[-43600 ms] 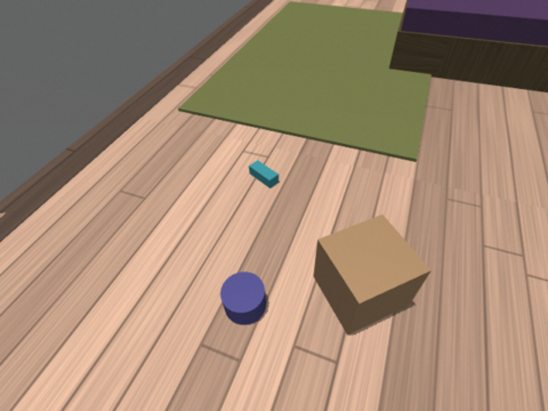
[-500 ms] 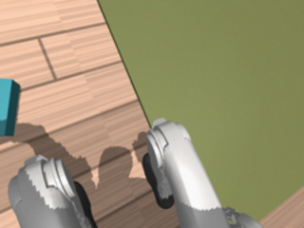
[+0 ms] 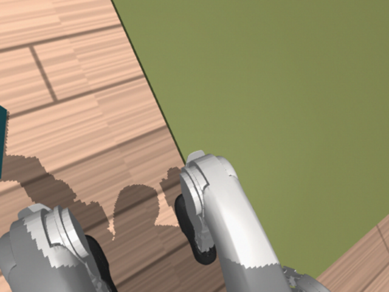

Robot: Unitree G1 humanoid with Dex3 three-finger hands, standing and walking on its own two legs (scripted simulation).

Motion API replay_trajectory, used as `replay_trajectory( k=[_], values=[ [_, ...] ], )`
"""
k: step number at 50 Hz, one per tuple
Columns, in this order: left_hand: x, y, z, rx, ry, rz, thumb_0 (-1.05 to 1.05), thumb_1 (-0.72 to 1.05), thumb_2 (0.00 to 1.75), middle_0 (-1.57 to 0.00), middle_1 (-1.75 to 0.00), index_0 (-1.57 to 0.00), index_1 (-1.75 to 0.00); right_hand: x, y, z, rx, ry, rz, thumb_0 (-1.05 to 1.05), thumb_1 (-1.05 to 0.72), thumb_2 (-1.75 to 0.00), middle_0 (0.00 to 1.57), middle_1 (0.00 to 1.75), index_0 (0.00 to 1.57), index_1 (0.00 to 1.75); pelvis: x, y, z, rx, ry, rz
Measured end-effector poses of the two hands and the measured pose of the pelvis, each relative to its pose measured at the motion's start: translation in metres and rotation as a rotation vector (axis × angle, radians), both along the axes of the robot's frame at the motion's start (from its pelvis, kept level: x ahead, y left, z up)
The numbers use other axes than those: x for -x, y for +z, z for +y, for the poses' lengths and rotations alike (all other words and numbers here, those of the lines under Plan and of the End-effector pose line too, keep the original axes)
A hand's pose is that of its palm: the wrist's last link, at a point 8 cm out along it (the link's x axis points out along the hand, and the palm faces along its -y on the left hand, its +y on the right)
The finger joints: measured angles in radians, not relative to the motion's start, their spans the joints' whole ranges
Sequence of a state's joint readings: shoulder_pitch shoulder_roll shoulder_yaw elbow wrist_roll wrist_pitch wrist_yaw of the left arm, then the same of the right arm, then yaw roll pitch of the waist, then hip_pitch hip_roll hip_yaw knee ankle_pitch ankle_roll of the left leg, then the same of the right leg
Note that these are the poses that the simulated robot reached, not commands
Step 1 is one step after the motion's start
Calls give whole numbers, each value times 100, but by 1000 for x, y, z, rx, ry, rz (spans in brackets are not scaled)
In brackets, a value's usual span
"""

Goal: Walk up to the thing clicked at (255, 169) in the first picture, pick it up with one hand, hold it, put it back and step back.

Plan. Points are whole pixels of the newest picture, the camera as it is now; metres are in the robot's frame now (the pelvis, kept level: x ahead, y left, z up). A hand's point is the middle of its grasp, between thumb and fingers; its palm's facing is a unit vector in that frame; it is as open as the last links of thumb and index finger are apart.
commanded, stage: rise first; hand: left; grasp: from above
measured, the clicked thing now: out of the picture +0.47 +0.33 -0.30
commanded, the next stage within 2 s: approach in 0.76 s
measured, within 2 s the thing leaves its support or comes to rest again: neither
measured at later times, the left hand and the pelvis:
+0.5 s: hand out of the picture +0.44 +0.38 -0.17, palm faces +0.01 -0.43 -0.90, open 14.1 cm; pelvis +0.00 +0.00 +0.00, yaw -1 degrees
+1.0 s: hand out of the picture +0.44 +0.38 -0.18, palm faces -0.01 -0.43 -0.90, open 14.0 cm; pelvis +0.00 +0.00 +0.01, yaw -1 degrees
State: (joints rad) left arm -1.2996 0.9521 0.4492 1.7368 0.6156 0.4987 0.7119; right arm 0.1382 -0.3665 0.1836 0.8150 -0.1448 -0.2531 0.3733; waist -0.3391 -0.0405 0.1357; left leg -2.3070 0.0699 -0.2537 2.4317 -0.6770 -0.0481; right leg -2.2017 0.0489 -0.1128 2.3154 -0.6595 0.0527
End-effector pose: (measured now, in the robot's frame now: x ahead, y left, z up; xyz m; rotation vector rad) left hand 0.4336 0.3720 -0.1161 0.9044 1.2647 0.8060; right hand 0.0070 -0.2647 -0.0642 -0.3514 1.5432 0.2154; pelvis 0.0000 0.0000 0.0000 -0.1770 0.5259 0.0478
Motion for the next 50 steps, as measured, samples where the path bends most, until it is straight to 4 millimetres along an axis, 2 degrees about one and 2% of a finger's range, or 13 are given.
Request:
replay_trajectory(
  k=[15, 50],
  values=[
    [-2, 3, 9, -9, 2, 3, 0, -55, 105, -10, -101, -7, -104, 0, 7, 4, 9, -1, -9, 0, -91, -90, 20, 30, 20, 30, -1, 3, 1, 6, -2, 4],
    [-5, -5, 9, -4, -12, 20, 0, -52, 101, -10, -103, -8, -104, 3, 17, 12, 16, 2, 2, 0, -91, -90, 20, 30, 20, 30, -2, 8, 3, 18, -3, 11]
  ],
)
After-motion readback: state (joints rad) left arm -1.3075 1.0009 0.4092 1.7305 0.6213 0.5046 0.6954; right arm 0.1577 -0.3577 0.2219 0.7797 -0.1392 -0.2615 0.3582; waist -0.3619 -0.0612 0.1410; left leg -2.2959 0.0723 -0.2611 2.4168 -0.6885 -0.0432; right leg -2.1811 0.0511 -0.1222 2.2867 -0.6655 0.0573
